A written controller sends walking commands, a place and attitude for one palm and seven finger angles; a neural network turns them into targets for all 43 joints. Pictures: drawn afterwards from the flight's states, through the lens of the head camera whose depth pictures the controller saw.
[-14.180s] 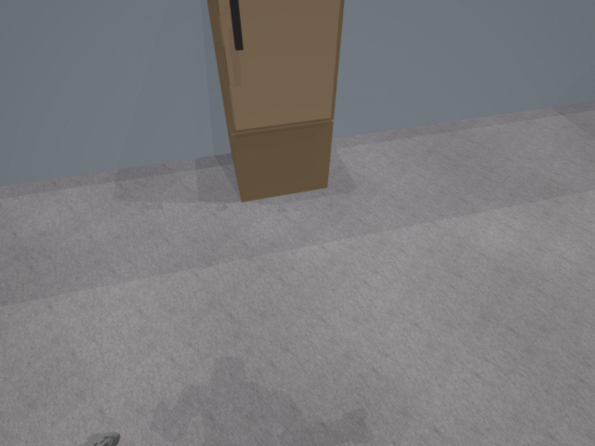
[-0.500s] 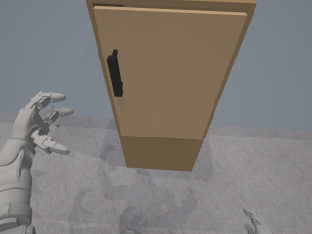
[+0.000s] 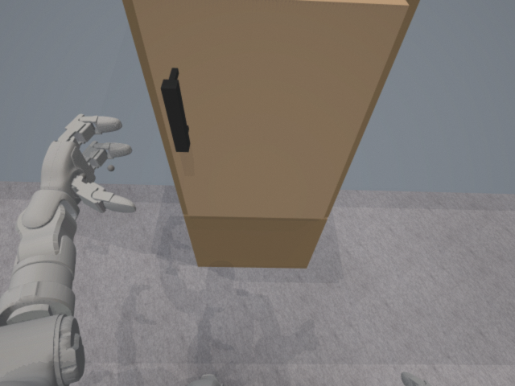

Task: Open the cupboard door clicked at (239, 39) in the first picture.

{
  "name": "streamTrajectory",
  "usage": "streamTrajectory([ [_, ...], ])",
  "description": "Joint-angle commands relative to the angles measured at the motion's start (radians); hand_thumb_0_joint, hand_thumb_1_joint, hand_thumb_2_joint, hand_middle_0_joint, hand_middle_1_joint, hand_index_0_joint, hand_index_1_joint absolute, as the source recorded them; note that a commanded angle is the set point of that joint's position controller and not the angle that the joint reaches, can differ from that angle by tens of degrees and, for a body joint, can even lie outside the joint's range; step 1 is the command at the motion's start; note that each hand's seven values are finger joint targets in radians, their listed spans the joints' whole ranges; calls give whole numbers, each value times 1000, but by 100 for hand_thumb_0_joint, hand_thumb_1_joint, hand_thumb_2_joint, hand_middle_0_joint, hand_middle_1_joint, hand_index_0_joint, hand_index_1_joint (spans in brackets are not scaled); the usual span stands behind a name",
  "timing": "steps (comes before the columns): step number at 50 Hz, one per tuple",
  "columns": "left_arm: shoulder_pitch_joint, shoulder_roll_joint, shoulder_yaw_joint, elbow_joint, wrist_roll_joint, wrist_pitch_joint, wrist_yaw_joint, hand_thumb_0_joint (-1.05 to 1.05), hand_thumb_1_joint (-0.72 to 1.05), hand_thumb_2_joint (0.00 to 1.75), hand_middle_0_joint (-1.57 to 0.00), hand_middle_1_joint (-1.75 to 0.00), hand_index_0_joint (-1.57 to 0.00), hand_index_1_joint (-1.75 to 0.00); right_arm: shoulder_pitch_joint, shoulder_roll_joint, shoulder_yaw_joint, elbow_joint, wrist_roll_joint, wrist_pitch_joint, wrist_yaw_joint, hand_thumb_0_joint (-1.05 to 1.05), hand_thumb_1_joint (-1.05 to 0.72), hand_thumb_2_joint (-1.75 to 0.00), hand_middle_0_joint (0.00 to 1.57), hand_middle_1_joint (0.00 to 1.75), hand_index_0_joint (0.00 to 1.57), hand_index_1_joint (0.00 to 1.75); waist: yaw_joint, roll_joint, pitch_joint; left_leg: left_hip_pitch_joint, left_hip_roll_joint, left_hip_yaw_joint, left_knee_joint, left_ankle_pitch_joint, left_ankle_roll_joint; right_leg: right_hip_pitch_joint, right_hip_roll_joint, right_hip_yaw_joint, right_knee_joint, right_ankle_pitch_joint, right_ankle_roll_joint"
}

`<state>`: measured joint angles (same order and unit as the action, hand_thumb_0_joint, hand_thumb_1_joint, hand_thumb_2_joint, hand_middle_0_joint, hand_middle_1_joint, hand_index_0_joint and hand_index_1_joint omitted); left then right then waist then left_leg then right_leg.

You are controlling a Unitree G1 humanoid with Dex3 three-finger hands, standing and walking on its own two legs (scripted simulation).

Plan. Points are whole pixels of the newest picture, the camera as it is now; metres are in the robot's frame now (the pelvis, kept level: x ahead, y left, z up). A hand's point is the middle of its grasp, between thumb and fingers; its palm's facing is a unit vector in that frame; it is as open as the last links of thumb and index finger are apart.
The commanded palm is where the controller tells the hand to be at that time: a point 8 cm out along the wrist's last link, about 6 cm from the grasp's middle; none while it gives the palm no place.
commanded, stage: move the hooked fingers beside the handle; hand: left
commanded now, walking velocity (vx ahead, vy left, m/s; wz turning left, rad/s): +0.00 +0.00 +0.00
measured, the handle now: (178, 111) +0.56 +0.15 +0.09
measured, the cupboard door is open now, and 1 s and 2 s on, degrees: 0 0 0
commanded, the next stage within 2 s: slide the fingers in behind the handle in 1.46 s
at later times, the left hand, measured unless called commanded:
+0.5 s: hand (141, 135) +0.49 +0.20 +0.10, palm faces +0.00 -1.00 +0.01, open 14.0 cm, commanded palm +0.47 +0.25 +0.09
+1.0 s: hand (144, 126) +0.52 +0.21 +0.09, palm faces +0.02 -1.00 +0.00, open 14.0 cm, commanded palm +0.50 +0.25 +0.09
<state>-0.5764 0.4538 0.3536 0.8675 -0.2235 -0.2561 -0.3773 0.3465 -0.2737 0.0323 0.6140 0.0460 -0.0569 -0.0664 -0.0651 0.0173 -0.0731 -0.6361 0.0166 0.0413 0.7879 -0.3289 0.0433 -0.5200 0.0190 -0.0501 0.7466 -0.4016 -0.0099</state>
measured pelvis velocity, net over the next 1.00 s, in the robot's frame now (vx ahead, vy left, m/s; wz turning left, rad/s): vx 0.01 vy -0.01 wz -0.03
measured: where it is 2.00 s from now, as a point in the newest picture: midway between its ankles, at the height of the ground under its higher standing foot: outside the picture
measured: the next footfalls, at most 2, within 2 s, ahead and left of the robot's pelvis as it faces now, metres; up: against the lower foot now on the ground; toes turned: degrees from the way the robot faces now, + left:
none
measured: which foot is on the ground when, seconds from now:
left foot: down 0.00-1.00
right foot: down 0.00-1.00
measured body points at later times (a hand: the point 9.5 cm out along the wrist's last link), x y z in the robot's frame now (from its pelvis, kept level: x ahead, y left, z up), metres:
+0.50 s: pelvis +0.00 -0.01 -0.01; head +0.09 +0.01 +0.43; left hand +0.48 +0.26 +0.10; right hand +0.02 -0.28 -0.12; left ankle +0.04 +0.09 -0.71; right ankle -0.02 -0.12 -0.71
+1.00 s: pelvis +0.01 -0.01 -0.02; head +0.13 +0.00 +0.42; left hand +0.52 +0.26 +0.09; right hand -0.01 -0.28 -0.12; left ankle +0.04 +0.09 -0.71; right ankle -0.02 -0.12 -0.71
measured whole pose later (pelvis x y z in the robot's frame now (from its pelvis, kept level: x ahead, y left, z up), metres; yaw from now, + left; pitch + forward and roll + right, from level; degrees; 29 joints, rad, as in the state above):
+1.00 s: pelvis +0.01 -0.01 -0.02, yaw -2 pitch +19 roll -3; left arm -0.92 0.62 0.46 1.21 -0.11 -0.31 -0.34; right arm 0.45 -0.28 0.03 0.62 0.02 0.07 -0.04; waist -0.17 0.02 -0.09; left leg -0.84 0.06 0.04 0.89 -0.38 0.03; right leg -0.72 0.06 -0.05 0.83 -0.44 -0.03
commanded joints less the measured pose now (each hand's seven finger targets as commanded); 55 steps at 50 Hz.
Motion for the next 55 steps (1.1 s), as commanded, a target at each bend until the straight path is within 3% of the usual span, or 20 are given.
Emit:
streamTrajectory([
  [1, -433, 260, 51, -159, -12, -77, 12, 0, -50, 30, -30, -120, -30, -120, 59, -171, -63, -84, -2, -16, -3, 0, -90, -90, 20, 30, 20, 30, -14, 51, -323, 367, 10, -110, -76, 284, -13, -60, 30, 7, -81, 271, -18],
  [8, -565, 308, 59, -55, 19, -102, 20, 0, -50, 30, -30, -120, -30, -120, 86, -176, -61, -68, -5, 15, -2, 0, -90, -90, 20, 30, 20, 30, -36, 78, -335, 327, 9, -100, -53, 255, -10, -88, 28, 20, -68, 263, -13],
  [11, -641, 288, 36, -31, 22, -126, 21, 0, -50, 30, -30, -120, -30, -120, 104, -178, -64, -53, -9, 22, -1, 0, -90, -90, 20, 30, 20, 30, -56, 71, -356, 336, 11, -107, -37, 254, -7, -114, 32, 21, -59, 251, -14],
  [12, -661, 293, 35, -22, 27, -130, 22, 0, -50, 30, -30, -120, -30, -120, 107, -179, -63, -49, -10, 22, 1, 0, -90, -90, 20, 30, 20, 30, -57, 107, -369, 349, 12, -111, -37, 258, -11, -130, 32, 19, -55, 246, -13],
  [16, -714, 285, 26, 46, 39, -125, 32, 0, -50, 30, -30, -120, -30, -120, 134, -184, -65, -30, -16, 33, 3, 0, -90, -90, 20, 30, 20, 30, -75, 86, -375, 331, 13, -119, -18, 257, -8, -159, 35, 17, -44, 238, -12],
  [17, -717, 323, 52, 54, 48, -126, 39, 0, -50, 30, -30, -120, -30, -120, 140, -188, -68, -28, -17, 38, 3, 0, -90, -90, 20, 30, 20, 30, -69, 85, -397, 328, 15, -118, -14, 268, -9, -151, 34, 20, -40, 250, -10],
  [18, -711, 302, 39, 62, 48, -122, 42, 0, -50, 30, -30, -120, -30, -120, 145, -185, -67, -31, -18, 40, 6, 0, -90, -90, 20, 30, 20, 30, -72, 93, -412, 328, 13, -111, -11, 274, -8, -147, 35, 20, -38, 258, -8],
  [22, -743, 345, 68, 86, 64, -124, 61, 0, -50, 30, -30, -120, -30, -120, 168, -186, -67, -31, -22, 55, 14, 0, -90, -90, 20, 30, 20, 30, -76, 75, -427, 294, 12, -100, 8, 296, -3, -129, 40, 27, -28, 297, -3],
  [23, -733, 387, 99, 86, 72, -128, 65, 0, -50, 30, -30, -120, -30, -120, 177, -189, -68, -32, -25, 59, 14, 0, -90, -90, 20, 30, 20, 30, -63, 83, -440, 286, 12, -100, 12, 314, -4, -114, 39, 29, -22, 315, -5],
  [26, -767, 362, 73, 84, 82, -133, 72, 0, -50, 30, -30, -120, -30, -120, 189, -182, -67, -35, -27, 72, 18, 0, -90, -90, 20, 30, 20, 30, -81, 92, -436, 281, 11, -95, 23, 337, -1, -118, 43, 28, -16, 340, -4],
  [33, -844, 429, 90, 178, 109, -115, 80, 0, -50, 30, -30, -120, -30, -120, 223, -191, -61, -25, -27, 88, 16, 0, -90, -90, 20, 30, 20, 30, -115, 92, -412, 200, 10, -83, 40, 272, 6, -132, 43, 48, -25, 319, 5],
  [36, -823, 465, 118, 191, 111, -118, 72, 0, -50, 30, -30, -120, -30, -120, 244, -195, -60, -29, -33, 92, 16, 0, -90, -90, 20, 30, 20, 30, -105, 86, -438, 185, 9, -82, 49, 294, 8, -104, 45, 50, -14, 344, 2],
  [38, -793, 467, 120, 182, 110, -120, 60, 0, -50, 30, -30, -120, -30, -120, 243, -193, -61, -39, -32, 95, 20, 0, -90, -90, 20, 30, 20, 30, -92, 114, -471, 193, 9, -75, 53, 313, 5, -94, 44, 52, -10, 371, 4],
  [42, -791, 459, 112, 184, 100, -109, 41, 0, -50, 30, -30, -120, -30, -120, 250, -196, -62, -44, -28, 107, 19, 0, -90, -90, 20, 30, 20, 30, -105, 83, -447, 170, 10, -71, 55, 303, 10, -96, 48, 50, -12, 377, 7],
  [45, -782, 469, 126, 135, 98, -115, 42, 0, -50, 30, -30, -120, -30, -120, 251, -192, -66, -48, -29, 111, 20, 0, -90, -90, 20, 30, 20, 30, -92, 130, -479, 208, 10, -70, 60, 332, 7, -98, 49, 48, -8, 390, 3],
  [46, -802, 452, 120, 111, 87, -123, 42, 0, -50, 30, -30, -120, -30, -120, 254, -191, -66, -47, -32, 111, 21, 0, -90, -90, 20, 30, 20, 30, -101, 124, -490, 226, 9, -73, 64, 360, 10, -98, 53, 45, -4, 412, 3],
  [48, -764, 476, 146, 94, 87, -131, 40, 0, -50, 30, -30, -120, -30, -120, 251, -191, -71, -46, -30, 114, 23, 0, -90, -90, 20, 30, 20, 30, -82, 139, -531, 250, 10, -71, 68, 386, 6, -81, 53, 47, -1, 436, 3],
  [51, -765, 404, 96, 92, 80, -126, 36, 0, -50, 30, -30, -120, -30, -120, 241, -185, -70, -44, -28, 120, 27, 0, -90, -90, 20, 30, 20, 30, -99, 130, -479, 268, 11, -76, 66, 405, 8, -115, 57, 35, -5, 434, 0],
  [52, -777, 440, 119, 79, 82, -127, 39, 0, -50, 30, -30, -120, -30, -120, 241, -189, -72, -38, -28, 122, 25, 0, -90, -90, 20, 30, 20, 30, -93, 152, -485, 278, 15, -78, 65, 411, 4, -119, 55, 36, -5, 434, 1],
  [55, -752, 372, 75, 70, 78, -117, 41, 0, -50, 30, -30, -120, -30, -120, 230, -183, -74, -41, -27, 125, 29, 0, -90, -90, 20, 30, 20, 30, -95, 155, -473, 306, 17, -85, 62, 423, 1, -144, 56, 27, -6, 419, -2],
])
